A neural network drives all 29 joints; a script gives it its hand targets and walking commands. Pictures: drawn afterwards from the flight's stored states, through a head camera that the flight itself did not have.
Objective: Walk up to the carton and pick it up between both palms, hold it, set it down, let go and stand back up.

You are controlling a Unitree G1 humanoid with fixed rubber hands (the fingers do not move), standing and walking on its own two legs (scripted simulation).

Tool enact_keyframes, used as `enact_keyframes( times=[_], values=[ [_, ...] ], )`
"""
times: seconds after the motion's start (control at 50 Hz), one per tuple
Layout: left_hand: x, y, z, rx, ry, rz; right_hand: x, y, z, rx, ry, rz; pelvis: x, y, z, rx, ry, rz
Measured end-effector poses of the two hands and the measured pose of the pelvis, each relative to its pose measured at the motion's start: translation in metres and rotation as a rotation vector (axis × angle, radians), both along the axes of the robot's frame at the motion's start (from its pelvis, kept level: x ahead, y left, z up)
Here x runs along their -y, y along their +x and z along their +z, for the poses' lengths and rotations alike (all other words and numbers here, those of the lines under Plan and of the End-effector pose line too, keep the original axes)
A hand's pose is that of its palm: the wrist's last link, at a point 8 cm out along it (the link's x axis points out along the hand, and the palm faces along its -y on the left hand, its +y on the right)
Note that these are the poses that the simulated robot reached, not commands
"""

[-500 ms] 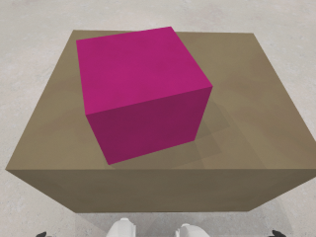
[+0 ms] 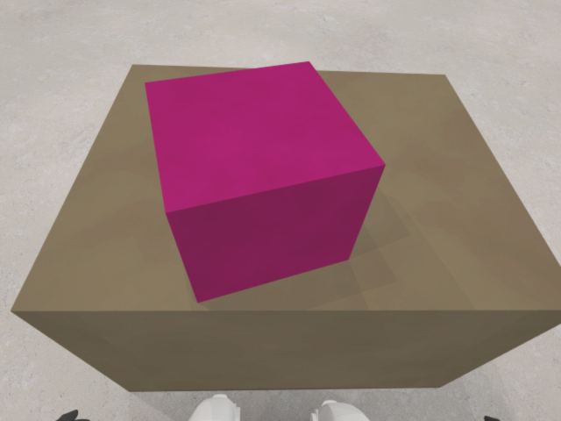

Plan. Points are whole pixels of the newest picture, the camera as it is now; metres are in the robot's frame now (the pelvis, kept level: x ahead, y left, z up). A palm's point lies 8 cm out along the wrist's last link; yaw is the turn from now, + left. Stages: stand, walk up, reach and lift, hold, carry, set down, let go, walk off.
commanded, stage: walk up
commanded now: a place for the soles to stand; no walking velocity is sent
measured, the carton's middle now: (255, 178) +0.49 +0.06 +0.04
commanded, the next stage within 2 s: reach and lift in 0.66 s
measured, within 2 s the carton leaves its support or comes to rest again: neither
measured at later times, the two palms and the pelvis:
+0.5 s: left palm out of the picture +0.10 +0.30 -0.09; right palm out of the picture +0.10 -0.33 -0.09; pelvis +0.01 -0.01 +0.00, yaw +0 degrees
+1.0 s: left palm (101, 414) +0.16 +0.26 -0.09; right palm (507, 417) +0.15 -0.32 -0.09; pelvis +0.01 -0.01 +0.00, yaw +0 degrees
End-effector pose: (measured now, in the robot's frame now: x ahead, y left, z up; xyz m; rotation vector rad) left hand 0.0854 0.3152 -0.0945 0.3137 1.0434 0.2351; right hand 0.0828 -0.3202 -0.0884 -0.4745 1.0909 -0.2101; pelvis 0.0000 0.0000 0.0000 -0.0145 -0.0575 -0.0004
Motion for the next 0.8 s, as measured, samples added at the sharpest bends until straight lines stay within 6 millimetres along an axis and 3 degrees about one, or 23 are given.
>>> enact_keyframes(
  times=[0.08, 0.32, 0.52, 0.7, 0.8],
  values=[
    [0.003, 0.004, 0.003, 0.003, 0.006, -0.002, 0.004, -0.005, -0.001, -0.019, 0.003, -0.004, 0.004, 0.003, 0.001, -0.005, 0.005, 0.001],
    [0.007, 0.015, 0.006, 0.009, 0.010, -0.009, 0.007, 0.006, -0.003, -0.014, 0.012, -0.003, 0.007, 0.011, 0.002, -0.014, 0.014, -0.003],
    [0.009, 0.017, 0.006, 0.023, 0.009, -0.011, 0.007, 0.020, -0.002, 0.007, 0.011, 0.006, 0.009, 0.012, 0.001, -0.014, 0.012, 0.001],
    [0.010, 0.016, 0.007, 0.019, 0.012, -0.007, 0.008, 0.017, -0.002, 0.010, 0.014, 0.006, 0.010, 0.011, 0.002, -0.011, 0.016, 0.001],
    [0.013, 0.015, -0.008, -0.190, 0.002, 0.096, 0.005, 0.035, -0.006, 0.061, 0.042, 0.111, 0.011, 0.006, -0.001, -0.032, 0.017, 0.001]
  ],
)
